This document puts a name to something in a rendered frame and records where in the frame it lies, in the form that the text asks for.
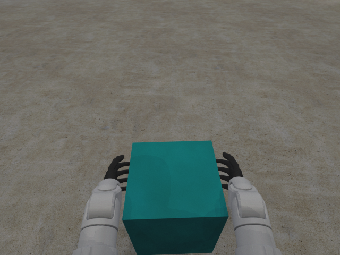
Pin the robot left hand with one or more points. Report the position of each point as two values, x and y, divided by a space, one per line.
113 172

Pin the carton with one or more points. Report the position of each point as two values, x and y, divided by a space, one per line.
174 201

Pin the robot right hand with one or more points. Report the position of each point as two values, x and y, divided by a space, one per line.
233 169

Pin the left robot forearm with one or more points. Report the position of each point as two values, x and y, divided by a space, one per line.
100 222

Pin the right robot forearm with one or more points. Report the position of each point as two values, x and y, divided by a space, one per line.
250 219

